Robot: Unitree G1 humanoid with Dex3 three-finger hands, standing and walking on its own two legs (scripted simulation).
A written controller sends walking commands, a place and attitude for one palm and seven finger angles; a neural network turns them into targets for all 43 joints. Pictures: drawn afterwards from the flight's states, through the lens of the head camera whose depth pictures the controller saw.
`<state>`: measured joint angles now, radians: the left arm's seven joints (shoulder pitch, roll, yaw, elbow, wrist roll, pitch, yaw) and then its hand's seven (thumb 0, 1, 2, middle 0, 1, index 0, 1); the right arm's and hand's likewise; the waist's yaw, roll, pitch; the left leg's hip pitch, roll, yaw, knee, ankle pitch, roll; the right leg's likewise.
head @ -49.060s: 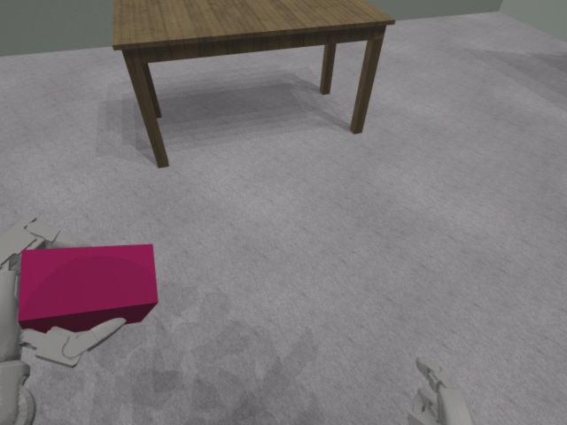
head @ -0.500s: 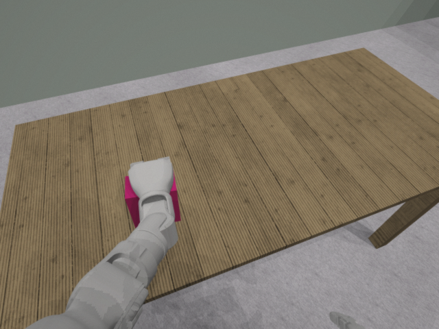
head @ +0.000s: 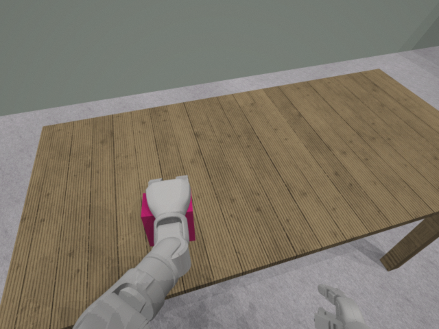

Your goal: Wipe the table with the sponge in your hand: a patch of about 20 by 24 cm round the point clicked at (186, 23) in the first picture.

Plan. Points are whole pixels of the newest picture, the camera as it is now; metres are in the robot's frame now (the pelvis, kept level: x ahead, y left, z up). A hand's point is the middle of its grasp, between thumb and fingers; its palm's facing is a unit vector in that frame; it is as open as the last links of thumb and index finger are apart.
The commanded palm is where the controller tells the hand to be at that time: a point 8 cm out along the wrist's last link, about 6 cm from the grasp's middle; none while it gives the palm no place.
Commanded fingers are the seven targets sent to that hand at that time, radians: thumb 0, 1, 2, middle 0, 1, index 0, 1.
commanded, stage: wipe back along the third lane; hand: left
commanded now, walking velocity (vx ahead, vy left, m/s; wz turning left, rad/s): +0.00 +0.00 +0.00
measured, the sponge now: (171, 222) +0.35 +0.15 -0.05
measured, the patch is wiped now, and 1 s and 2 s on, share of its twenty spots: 1.00 1.00 1.00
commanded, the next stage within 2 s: slide back across to the middle lane in 0.54 s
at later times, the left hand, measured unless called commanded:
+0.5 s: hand (174, 212) +0.35 +0.14 -0.01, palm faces -0.06 -0.01 -1.00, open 10.3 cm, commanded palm +0.30 +0.12 +0.01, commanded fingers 0.00 0.10 1.30 -1.20 -1.60 -1.20 -1.60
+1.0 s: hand (162, 215) +0.34 +0.16 -0.01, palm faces -0.04 -0.06 -1.00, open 10.3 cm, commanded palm +0.29 +0.16 +0.03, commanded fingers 0.00 0.10 1.30 -1.20 -1.60 -1.20 -1.60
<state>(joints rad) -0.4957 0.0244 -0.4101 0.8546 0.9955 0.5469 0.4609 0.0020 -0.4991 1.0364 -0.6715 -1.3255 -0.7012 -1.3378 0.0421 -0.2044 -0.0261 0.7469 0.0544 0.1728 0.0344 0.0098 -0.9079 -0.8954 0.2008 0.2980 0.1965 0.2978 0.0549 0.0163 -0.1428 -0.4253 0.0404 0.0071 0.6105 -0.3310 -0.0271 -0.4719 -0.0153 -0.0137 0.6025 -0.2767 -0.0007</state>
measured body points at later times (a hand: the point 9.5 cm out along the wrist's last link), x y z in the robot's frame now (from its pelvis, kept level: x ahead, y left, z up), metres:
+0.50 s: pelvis -0.01 -0.01 +0.00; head +0.01 -0.02 +0.45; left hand +0.35 +0.14 +0.04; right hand +0.15 -0.24 -0.13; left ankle -0.02 +0.14 -0.73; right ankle +0.01 -0.12 -0.73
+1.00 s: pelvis +0.00 -0.01 +0.00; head +0.01 -0.03 +0.45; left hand +0.33 +0.16 +0.05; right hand +0.18 -0.25 -0.11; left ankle -0.02 +0.14 -0.73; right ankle +0.01 -0.12 -0.73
